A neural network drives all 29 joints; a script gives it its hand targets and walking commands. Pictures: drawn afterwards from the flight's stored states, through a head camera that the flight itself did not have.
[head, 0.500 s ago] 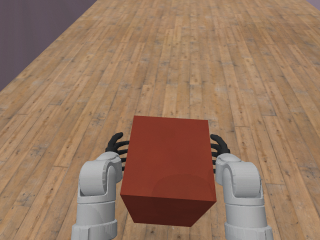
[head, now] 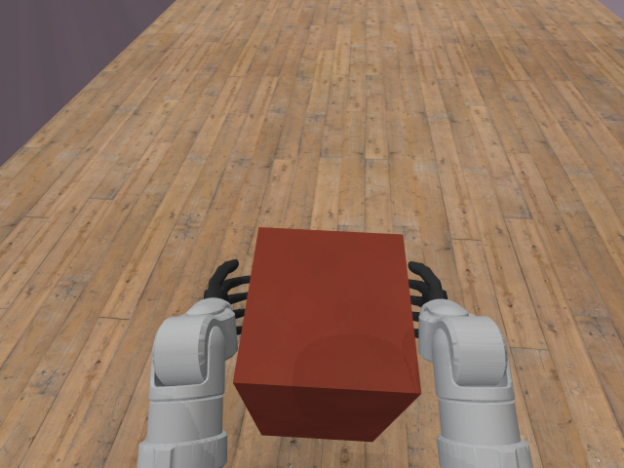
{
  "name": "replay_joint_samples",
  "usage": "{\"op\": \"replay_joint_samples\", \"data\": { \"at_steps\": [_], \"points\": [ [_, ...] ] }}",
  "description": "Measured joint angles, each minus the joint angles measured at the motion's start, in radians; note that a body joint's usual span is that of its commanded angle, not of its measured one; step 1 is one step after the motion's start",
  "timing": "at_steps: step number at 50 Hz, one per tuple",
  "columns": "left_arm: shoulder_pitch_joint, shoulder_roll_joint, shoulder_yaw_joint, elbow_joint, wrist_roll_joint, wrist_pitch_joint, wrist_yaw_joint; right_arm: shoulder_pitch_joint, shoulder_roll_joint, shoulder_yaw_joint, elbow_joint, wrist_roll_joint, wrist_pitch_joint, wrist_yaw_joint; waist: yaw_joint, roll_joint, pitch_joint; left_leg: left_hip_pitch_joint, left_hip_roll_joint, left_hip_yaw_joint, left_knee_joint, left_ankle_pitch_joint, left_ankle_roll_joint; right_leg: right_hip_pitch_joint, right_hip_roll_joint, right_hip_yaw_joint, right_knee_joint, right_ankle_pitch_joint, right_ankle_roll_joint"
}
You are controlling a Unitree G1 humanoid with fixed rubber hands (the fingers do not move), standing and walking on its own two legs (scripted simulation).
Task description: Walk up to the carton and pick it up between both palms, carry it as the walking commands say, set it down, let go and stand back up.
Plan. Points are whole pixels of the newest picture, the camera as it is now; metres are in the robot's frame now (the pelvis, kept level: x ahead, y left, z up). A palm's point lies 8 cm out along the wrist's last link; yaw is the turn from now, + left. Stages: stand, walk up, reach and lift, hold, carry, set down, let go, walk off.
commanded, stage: carry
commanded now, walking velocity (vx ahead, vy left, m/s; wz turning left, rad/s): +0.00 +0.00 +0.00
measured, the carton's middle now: (322, 348) +0.28 +0.00 +0.00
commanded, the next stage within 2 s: none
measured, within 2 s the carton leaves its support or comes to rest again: neither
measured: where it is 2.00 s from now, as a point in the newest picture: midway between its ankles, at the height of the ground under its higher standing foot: outside the picture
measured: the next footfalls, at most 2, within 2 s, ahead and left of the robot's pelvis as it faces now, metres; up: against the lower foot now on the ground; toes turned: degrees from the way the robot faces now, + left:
right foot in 1.84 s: +0.25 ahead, -0.06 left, +0.00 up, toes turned -9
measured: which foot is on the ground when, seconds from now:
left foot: down 0.00-1.00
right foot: down 0.00-1.00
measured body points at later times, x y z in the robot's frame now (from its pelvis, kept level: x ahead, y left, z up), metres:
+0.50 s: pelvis -0.02 +0.00 +0.00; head -0.02 +0.00 +0.45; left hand +0.28 +0.13 +0.06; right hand +0.27 -0.13 +0.06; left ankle +0.00 +0.15 -0.73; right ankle +0.06 -0.05 -0.73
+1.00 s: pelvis -0.01 +0.00 +0.00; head -0.02 +0.00 +0.45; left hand +0.29 +0.13 +0.06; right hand +0.29 -0.13 +0.05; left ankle +0.00 +0.15 -0.73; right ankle +0.06 -0.05 -0.73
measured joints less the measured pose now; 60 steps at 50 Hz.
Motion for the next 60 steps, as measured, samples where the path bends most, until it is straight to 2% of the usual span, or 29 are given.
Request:
{"op": "replay_joint_samples", "data": {
  "at_steps": [9, 24, 40, 56, 60],
  "points": [
    [0.000, 0.000, -0.002, -0.010, -0.004, -0.007, 0.007, 0.004, -0.001, 0.000, -0.002, 0.003, -0.019, 0.004, 0.008, -0.006, 0.006, -0.017, 0.005, 0.000, 0.028, -0.006, -0.001, -0.012, 0.002, 0.000, 0.016, 0.002, -0.004],
    [0.015, 0.004, -0.006, 0.018, 0.002, -0.032, -0.002, 0.007, -0.002, 0.003, 0.029, -0.003, -0.036, 0.006, -0.005, -0.012, -0.012, -0.024, -0.003, 0.009, -0.014, 0.032, 0.010, -0.017, 0.002, 0.007, -0.038, 0.049, 0.000],
    [0.001, 0.000, 0.001, 0.053, 0.016, -0.055, -0.013, 0.017, -0.004, 0.005, 0.050, -0.008, -0.066, 0.010, 0.002, 0.004, -0.022, -0.019, -0.010, 0.015, -0.005, 0.014, 0.015, -0.022, -0.008, 0.014, -0.010, 0.025, 0.009],
    [0.020, 0.005, 0.000, 0.085, 0.022, -0.102, -0.024, 0.021, -0.005, 0.010, 0.093, -0.011, -0.109, 0.010, 0.000, -0.009, -0.027, -0.030, 0.007, 0.009, 0.021, 0.000, 0.010, -0.021, 0.008, 0.008, -0.010, 0.022, -0.002],
    [0.041, 0.009, -0.029, 0.046, 0.002, -0.083, -0.003, 0.053, -0.012, 0.016, 0.048, 0.006, -0.099, 0.008, 0.001, -0.022, -0.023, -0.036, -0.008, 0.013, 0.026, -0.127, 0.041, -0.002, 0.004, 0.005, -0.074, 0.051, 0.001]
  ]
}}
